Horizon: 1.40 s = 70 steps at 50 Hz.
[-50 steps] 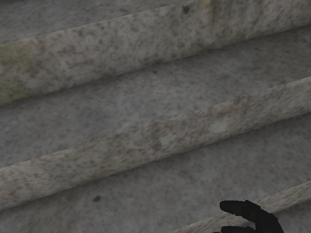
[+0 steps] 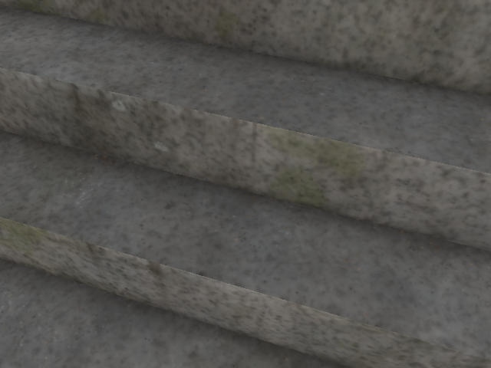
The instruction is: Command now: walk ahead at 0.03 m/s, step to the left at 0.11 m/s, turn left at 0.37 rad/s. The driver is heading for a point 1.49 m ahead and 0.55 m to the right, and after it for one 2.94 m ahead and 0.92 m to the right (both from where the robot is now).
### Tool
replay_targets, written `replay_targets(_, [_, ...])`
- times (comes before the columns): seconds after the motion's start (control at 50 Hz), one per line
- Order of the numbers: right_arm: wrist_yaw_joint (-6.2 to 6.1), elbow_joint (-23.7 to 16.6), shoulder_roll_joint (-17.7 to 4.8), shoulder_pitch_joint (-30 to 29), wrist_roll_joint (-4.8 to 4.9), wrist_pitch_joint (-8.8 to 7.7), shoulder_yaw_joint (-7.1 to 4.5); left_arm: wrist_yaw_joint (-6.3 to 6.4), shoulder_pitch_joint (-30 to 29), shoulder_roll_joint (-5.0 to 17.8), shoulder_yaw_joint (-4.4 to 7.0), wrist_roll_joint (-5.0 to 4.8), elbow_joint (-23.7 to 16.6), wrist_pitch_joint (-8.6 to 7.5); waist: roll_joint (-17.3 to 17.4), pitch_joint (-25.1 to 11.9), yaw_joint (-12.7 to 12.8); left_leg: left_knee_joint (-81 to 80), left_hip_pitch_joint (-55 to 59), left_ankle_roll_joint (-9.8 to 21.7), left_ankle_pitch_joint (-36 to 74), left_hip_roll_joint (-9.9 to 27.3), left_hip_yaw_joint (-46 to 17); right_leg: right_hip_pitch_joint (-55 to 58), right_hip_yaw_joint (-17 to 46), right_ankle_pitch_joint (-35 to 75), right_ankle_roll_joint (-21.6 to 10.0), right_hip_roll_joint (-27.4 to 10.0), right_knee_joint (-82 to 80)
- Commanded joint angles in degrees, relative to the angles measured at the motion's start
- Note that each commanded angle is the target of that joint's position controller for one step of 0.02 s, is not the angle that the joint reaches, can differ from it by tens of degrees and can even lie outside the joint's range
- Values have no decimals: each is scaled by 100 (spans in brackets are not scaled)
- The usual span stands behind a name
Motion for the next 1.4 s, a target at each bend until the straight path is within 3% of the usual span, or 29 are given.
replay_targets(0.02, [92, -485, 28, -909, 113, -138, -22, 167, 817, -174, -122, 32, -281, -8, -4, -48, 588, -1872, 375, 434, 3311, 947, -888, -725, -124, 130, 43, -8, -49])
replay_targets(0.1, [67, -416, -149, 51, -264, -102, 55, 340, 563, -386, -138, -133, -144, 132, 303, -405, -86, -2074, 1081, 561, 3700, 1185, -1120, -1432, -487, 661, 282, 143, 1465])
replay_targets(0.14, [21, -200, -255, 707, -199, -49, 39, 318, 377, -621, -221, -283, -189, 142, 520, -133, -402, -2318, 1775, 484, 2450, 1353, -1574, -2429, 110, 288, 283, 163, 1848])
replay_targets(0.24, [-124, -328, 146, 458, -159, -96, 204, 229, -212, -525, -184, -207, -138, 194, 457, -25, -497, -2737, 1815, 704, 1742, 1422, -1759, -2052, -165, 881, 632, -376, 409])
replay_targets(0.38, [-276, -592, -283, 350, -195, -7, -32, 289, -595, -659, -208, -165, -354, 371, 987, -113, -473, -3300, 2202, 981, 3665, 1676, -1875, 35, -662, -141, 493, -1042, -4091])
replay_targets(0.44, [-215, -679, -400, 591, -136, -14, -45, 251, -134, 3, 74, -38, -207, 321, 1064, -414, -439, -2341, 3325, 791, 7534, 1367, -1386, 1731, -1363, -470, 250, -381, -7936])
replay_targets(0.48, [-72, -865, -297, 394, 67, -116, 30, 106, 1143, 339, 212, -176, 282, 153, 703, -801, -121, -1089, 4430, 386, 6698, 1012, -970, 2804, -866, 1999, -74, -806, -11141])
replay_targets(0.5, [54, -986, 1, 614, -84, -242, 118, 56, 1073, 193, 117, -138, 520, 84, 18, -905, -433, -274, 3263, 201, 4030, 926, -948, 4008, -644, 4120, -165, -1291, -11278])
replay_targets(0.52, [209, -838, 454, 1314, -270, -372, 112, 114, 1015, 378, 156, -82, 610, 89, -1858, -1072, -815, 922, -81, -154, -702, 239, -679, 6789, 303, 9929, -715, -2311, -8712])
replay_targets(0.54, [390, -187, 300, 1684, -118, -520, 76, 223, 958, -39, 131, 109, 393, 177, -1166, -1087, -401, 2224, -1152, -597, -1347, 101, -767, 6604, 337, 10518, -1336, -2716, -8423])
replay_targets(0.58, [432, -115, 150, 1268, 85, -454, 21, 277, 401, -163, 128, 182, 150, 288, -547, -876, -415, 3019, -900, -1102, -1333, 567, -521, 5336, 142, 7783, -1619, -2385, -8872])
replay_targets(0.62, [372, -613, 296, 371, -47, -304, 130, 302, -656, 118, 197, 0, -258, 352, -533, -133, -657, 1379, -237, -1325, -1446, 754, -116, 4030, -271, 6416, -1173, -1774, -9149])
replay_targets(0.66, [206, -758, 253, 0, -68, -264, 137, 337, -566, 617, 362, -31, -438, 450, -1180, -60, -359, 749, 451, -1225, -849, 349, 450, 3649, -319, 7485, -1079, -1597, -9095])
replay_targets(0.7, [66, -683, 22, 444, 36, -227, 67, 423, -490, 582, 346, 11, -619, 488, -1491, -564, -378, 73, 757, -1031, 13, 479, 283, 3907, -226, 7317, -1042, -1717, -8956])
replay_targets(0.8, [-135, -618, -229, 546, -28, -299, -208, 243, -299, 410, 380, -175, -694, 477, -872, -323, -332, -2763, 1598, -437, 2784, 538, 266, 3787, -154, 4378, -507, -1163, -7878])
replay_targets(0.82, [-197, -627, -373, 625, -110, -324, -269, 149, -306, 181, 335, -185, -705, 401, -261, -408, -324, -2672, 2453, -241, 4937, 1031, -119, 2806, -256, 2153, -320, -921, -7229])
replay_targets(0.84, [-320, -566, -605, 1171, -208, -239, -349, 63, 42, -246, 239, -141, -565, 270, 1166, -772, -527, -2366, 3629, 453, 8399, 2331, -1116, 1294, -520, -1514, 127, -341, -5415])
replay_targets(0.86, [-379, -832, -633, 1142, -496, -173, -314, 24, 550, -75, 308, -263, -243, 226, 1221, -1299, -573, -2221, 2987, 1394, 9184, 3304, -1619, 1255, -62, -2639, 625, -105, -2776])
replay_targets(0.9, [-410, -1167, -549, 291, -457, -137, -291, 60, 334, 262, 433, -344, -274, 343, 635, -840, -265, -2511, 2426, 1524, 5546, 3054, -1522, 97, 329, -2502, 905, -240, -511])
replay_targets(0.96, [-552, -1177, -697, 283, -272, -39, -321, 173, -321, 337, 275, -294, -793, 413, 252, -171, -332, -3194, 2278, 1199, 1355, 2486, -1298, -851, 298, -965, 1012, -576, -1173])
replay_targets(1.12, [-441, -1174, -961, 162, -132, -145, -517, 125, -342, -156, -209, -167, -1003, 556, 659, -535, -419, -3374, 1892, 667, 1914, 2449, 265, 505, -490, -788, 850, -1308, -4530])
replay_targets(1.18, [-422, -1162, -1083, -181, -213, -115, -525, 176, -121, -88, -70, -181, -922, 521, 1203, -866, -309, -3348, 1733, 678, 1056, 2689, 255, 991, -706, -772, 654, -1295, -4480])
replay_targets(1.2, [-434, -1139, -787, -307, 12, -148, -377, 283, 38, -44, -41, -93, -899, 488, 1317, -793, -196, -3182, 1541, 654, 382, 2409, 504, 1381, -1032, -646, 520, -1000, -4904])
replay_targets(1.28, [-240, -545, -561, 544, -20, 53, -308, 192, 45, 82, 203, -289, -588, 597, 403, -6, -619, -1999, 1715, 223, 326, 2213, 932, 2221, -1711, -372, -172, -350, -8862])
replay_targets(1.3, [-174, -499, -390, 545, 15, 59, -272, 165, 298, 247, 295, -197, -525, 639, 248, 167, -550, -1018, 1334, -20, 195, 1998, 1146, 2633, -1187, -222, -293, -488, -9252])
replay_targets(1.32, [-120, -731, -96, 191, -35, 29, -203, 101, 705, 789, 445, -121, -547, 619, -683, -62, -412, 1085, -584, -466, -1268, 1698, 1185, 3971, 319, 2636, -563, -1377, -8667])
replay_targets(1.34, [-248, -975, -41, 77, 6, -148, -124, 79, 994, 1652, 667, 190, -864, 534, -1754, -940, 27, 2885, -1534, -891, -1288, 1111, 527, 4068, 2776, 2043, -1755, -2753, -9274])
replay_targets(1.36, [-254, -845, -106, -303, 171, -245, -210, 46, 838, 1399, 595, 318, -1001, 405, -1128, -1022, 257, 4581, -1726, -1026, -972, 1060, -265, 3663, 3144, 673, -2016, -2762, -9579])
replay_targets(1.4, [-258, -929, 61, -419, 123, -296, -123, 129, 140, 844, 391, 94, -1033, 427, -721, -60, -176, 5174, -2245, -938, 82, 1142, -474, 3178, 2160, -719, -1293, -2039, -9461])
Velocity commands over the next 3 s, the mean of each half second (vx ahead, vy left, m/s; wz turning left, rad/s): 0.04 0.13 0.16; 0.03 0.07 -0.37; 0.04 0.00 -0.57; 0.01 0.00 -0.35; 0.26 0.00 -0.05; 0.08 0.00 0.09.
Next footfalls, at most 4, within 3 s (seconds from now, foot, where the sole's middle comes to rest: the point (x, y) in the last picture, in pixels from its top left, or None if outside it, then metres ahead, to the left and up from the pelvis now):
0.48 right None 0.09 -0.16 -0.72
0.82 left None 0.14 0.09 -0.73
1.30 right None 0.03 -0.21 -0.73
1.76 left None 0.11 -0.02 -0.73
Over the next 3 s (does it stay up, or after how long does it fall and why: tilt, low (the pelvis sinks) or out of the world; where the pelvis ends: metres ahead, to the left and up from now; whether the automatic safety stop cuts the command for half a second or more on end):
stays up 0.00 -0.27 0.04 its command is cut before an obstacle from the start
